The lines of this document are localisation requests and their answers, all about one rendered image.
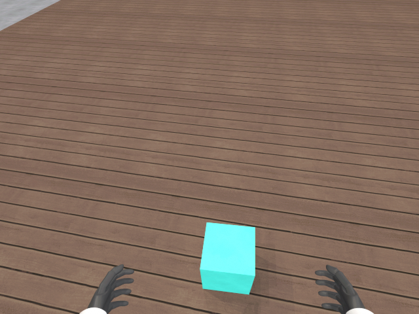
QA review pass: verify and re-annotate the carton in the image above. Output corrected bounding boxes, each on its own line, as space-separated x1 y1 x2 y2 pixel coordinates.
200 222 255 294

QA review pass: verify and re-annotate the robot right hand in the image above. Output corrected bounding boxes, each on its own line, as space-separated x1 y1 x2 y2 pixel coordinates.
315 265 365 314

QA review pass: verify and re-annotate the robot left hand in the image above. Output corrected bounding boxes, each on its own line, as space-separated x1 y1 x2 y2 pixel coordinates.
88 264 134 314

